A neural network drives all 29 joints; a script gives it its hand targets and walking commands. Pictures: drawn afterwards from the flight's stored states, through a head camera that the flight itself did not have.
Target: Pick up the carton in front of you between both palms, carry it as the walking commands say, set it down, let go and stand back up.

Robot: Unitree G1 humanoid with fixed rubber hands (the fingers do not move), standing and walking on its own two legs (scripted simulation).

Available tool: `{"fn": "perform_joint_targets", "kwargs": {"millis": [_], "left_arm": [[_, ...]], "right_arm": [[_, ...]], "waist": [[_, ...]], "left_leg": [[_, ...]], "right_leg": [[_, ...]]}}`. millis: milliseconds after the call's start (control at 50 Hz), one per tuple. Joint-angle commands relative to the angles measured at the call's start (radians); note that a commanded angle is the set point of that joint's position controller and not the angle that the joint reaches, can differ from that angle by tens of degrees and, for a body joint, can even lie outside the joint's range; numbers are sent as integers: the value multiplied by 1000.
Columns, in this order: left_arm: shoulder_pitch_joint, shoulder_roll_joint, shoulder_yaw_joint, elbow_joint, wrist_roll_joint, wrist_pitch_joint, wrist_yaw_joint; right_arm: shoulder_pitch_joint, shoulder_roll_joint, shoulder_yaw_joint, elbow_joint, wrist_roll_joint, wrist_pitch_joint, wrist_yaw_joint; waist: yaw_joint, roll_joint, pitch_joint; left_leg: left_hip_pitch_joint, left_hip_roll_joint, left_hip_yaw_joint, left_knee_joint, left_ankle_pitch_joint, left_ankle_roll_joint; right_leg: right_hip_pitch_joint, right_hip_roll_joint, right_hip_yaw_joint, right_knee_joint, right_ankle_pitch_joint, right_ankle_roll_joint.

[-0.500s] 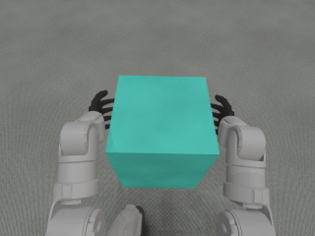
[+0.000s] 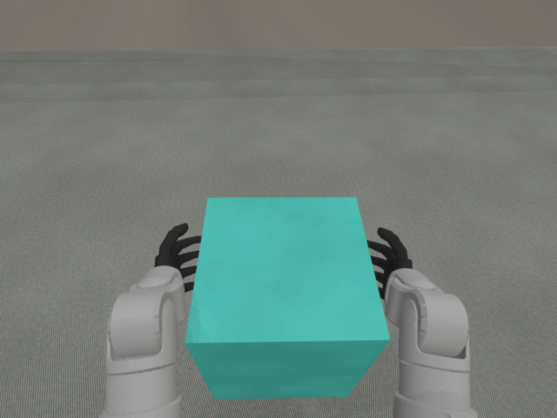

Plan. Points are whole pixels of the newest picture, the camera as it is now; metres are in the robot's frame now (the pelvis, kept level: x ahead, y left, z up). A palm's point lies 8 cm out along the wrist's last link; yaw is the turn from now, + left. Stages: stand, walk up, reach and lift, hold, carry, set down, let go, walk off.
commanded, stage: carry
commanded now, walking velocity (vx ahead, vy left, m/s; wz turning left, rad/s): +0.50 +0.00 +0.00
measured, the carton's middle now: (282, 303) +0.30 +0.00 +0.03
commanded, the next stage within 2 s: none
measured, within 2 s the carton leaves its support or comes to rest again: neither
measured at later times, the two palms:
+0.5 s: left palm (183, 189) +0.48 +0.17 +0.10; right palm (353, 191) +0.48 -0.13 +0.10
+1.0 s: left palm (196, 189) +0.48 +0.15 +0.09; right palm (366, 197) +0.47 -0.15 +0.09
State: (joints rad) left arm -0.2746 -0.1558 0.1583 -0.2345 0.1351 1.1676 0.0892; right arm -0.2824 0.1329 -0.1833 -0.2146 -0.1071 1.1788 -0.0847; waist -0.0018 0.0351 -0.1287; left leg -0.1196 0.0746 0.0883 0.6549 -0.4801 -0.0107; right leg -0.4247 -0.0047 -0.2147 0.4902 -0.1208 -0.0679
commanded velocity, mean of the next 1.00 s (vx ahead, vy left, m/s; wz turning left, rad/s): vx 0.00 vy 0.00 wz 0.00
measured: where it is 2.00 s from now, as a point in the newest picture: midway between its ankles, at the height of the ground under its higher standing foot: outside the picture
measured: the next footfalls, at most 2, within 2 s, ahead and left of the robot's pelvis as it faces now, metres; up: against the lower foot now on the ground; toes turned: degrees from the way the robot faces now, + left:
left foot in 0.32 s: +0.30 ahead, +0.12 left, +0.00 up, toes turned +11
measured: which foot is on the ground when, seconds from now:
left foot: up 0.00-0.30, down 0.32-1.00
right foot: down 0.00-1.00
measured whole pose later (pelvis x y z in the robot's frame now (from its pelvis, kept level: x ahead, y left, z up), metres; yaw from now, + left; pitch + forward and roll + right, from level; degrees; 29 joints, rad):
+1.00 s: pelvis +0.22 +0.01 +0.00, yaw -2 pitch +3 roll +1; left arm -0.16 -0.13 0.12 -0.30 0.12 1.22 0.08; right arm -0.16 0.13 -0.10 -0.29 -0.12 1.22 -0.09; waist 0.00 -0.02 -0.13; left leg -0.40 0.08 0.22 0.60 -0.24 0.03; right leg -0.12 -0.05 -0.13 0.55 -0.47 0.01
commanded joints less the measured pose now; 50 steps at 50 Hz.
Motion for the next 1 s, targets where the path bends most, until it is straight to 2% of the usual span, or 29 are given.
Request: {"fn": "perform_joint_targets", "kwargs": {"millis": [0, 40, 60, 80, 140, 180, 220, 240, 280, 300, 320, 340, 360, 380, 420, 440, 460, 480, 520, 620, 660, 760, 860, 980], "left_arm": [[-386, -907, -719, 40, -385, 36, -256], [-383, -957, -739, -8, -412, 31, -267], [-391, -976, -754, -41, -425, 27, -271], [-408, -981, -764, -64, -438, 22, -274], [-375, -956, -777, -114, -462, 18, -280], [-332, -929, -776, -124, -459, 18, -282], [-296, -902, -771, -130, -449, 21, -281], [-289, -889, -767, -136, -444, 24, -278], [-281, -858, -759, -141, -430, 34, -273], [-271, -839, -753, -131, -418, 39, -270], [-262, -816, -746, -122, -410, 47, -267], [-295, -801, -759, -130, -413, 61, -263], [-312, -792, -762, -131, -417, 70, -262], [-336, -803, -765, -120, -422, 72, -263], [-355, -834, -769, -101, -431, 67, -265], [-360, -846, -771, -97, -430, 63, -266], [-363, -853, -771, -102, -430, 61, -267], [-362, -860, -771, -107, -431, 59, -267], [-350, -864, -765, -115, -430, 58, -265], [-313, -867, -748, -100, -412, 56, -262], [-316, -869, -746, -103, -413, 54, -262], [-316, -866, -745, -106, -414, 53, -263], [-325, -860, -747, -111, -418, 54, -266], [-343, -856, -750, -114, -424, 58, -268]], "right_arm": [[-489, 905, 757, -57, 391, 40, 264], [-470, 943, 763, -85, 401, 26, 265], [-445, 957, 770, -100, 398, 18, 264], [-446, 969, 781, -114, 398, 11, 260], [-375, 982, 793, -127, 389, -5, 245], [-341, 963, 798, -147, 384, -7, 235], [-333, 939, 802, -172, 387, -1, 232], [-330, 927, 803, -180, 390, 4, 232], [-316, 899, 802, -188, 395, 17, 236], [-315, 879, 799, -186, 396, 26, 240], [-311, 851, 786, -173, 391, 35, 242], [-315, 839, 769, -137, 378, 36, 245], [-298, 849, 764, -106, 382, 33, 245], [-305, 862, 760, -101, 386, 32, 246], [-318, 892, 757, -93, 385, 29, 245], [-332, 904, 760, -99, 385, 26, 246], [-341, 915, 765, -101, 387, 24, 245], [-346, 918, 767, -112, 390, 23, 245], [-354, 915, 772, -131, 394, 24, 242], [-355, 907, 788, -142, 401, 29, 244], [-362, 908, 793, -149, 405, 29, 245], [-361, 904, 797, -153, 402, 30, 245], [-364, 901, 795, -151, 399, 32, 245], [-378, 897, 792, -152, 399, 36, 245]], "waist": [[23, -282, -267], [19, -109, -225], [17, -69, -216], [16, -84, -224], [10, -160, -234], [11, -202, -232], [17, -205, -225], [17, -190, -220], [7, -136, -192], [4, -114, -198], [7, -23, -232], [5, 101, -297], [1, 158, -308], [5, 125, -294], [6, 88, -285], [4, 50, -286], [2, 36, -290], [0, 17, -302], [1, -17, -321], [4, -26, -312], [4, -32, -301], [3, -72, -272], [3, -76, -243], [4, -59, -209]], "left_leg": [[-635, -33, -60, 534, -50, 18], [-596, 24, -80, 521, 18, 29], [-551, 46, -83, 425, 59, 22], [-486, 42, -59, 327, 81, 14], [-360, -7, 17, 114, 134, -6], [-310, -33, 61, 8, 248, -7], [-268, -42, 84, -74, 366, -11], [-225, -43, 95, -126, 437, -13], [-90, -35, 116, -297, 617, -18], [21, 24, 74, -300, 716, -10], [146, 156, -59, -229, 1069, 26], [272, 249, -157, -180, 1233, 128], [231, 276, -213, -223, 1141, 162], [190, 255, -196, -250, 1050, 157], [124, 191, -116, -244, 913, 107], [113, 164, -72, -211, 905, 84], [102, 146, -52, -179, 928, 71], [93, 132, -34, -155, 950, 63], [90, 119, -16, -118, 1000, 67], [87, 115, -3, -85, 1068, 79], [65, 109, 2, -78, 1023, 77], [-22, 85, 29, -54, 823, 63], [-42, 84, 34, -49, 727, 57], [-37, 97, 23, -77, 672, 55]], "right_leg": [[671, -439, 721, -227, -83, -182], [537, -395, 531, -223, 195, -147], [479, -370, 434, -239, 259, -112], [434, -341, 338, -242, 304, -82], [380, -278, 179, -220, 384, -65], [374, -251, 112, -192, 461, -46], [374, -234, 78, -158, 499, -26], [363, -220, 60, -126, 482, -13], [312, -178, 30, -33, 361, 37], [240, -167, 34, 16, 256, 63], [149, -127, 32, 101, 39, 100], [71, -104, 92, 109, -195, 120], [84, -97, 96, 99, -311, 125], [121, -96, 107, 44, -318, 126], [226, -105, 107, -105, -212, 123], [255, -127, 118, -110, -117, 122], [278, -140, 118, -87, -14, 119], [292, -147, 114, -43, 91, 117], [293, -149, 115, -8, 221, 120], [264, -136, 119, 4, 249, 120], [272, -139, 124, -2, 276, 115], [308, -166, 139, 14, 448, 93], [287, -172, 138, 14, 429, 76], [239, -160, 142, -5, 240, 63]]}}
